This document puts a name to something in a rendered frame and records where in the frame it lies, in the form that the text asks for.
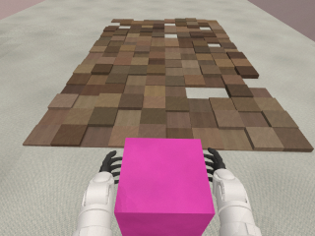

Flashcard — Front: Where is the robot left hand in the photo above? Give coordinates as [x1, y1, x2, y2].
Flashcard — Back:
[99, 150, 123, 184]

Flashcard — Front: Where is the robot right hand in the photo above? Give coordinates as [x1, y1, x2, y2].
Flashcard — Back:
[204, 147, 226, 182]

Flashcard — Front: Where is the robot left forearm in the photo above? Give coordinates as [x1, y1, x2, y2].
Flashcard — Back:
[72, 171, 115, 236]

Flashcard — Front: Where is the robot right forearm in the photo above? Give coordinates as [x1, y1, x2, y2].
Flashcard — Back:
[212, 168, 262, 236]

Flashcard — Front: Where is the carton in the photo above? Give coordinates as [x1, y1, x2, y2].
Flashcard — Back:
[114, 138, 216, 236]

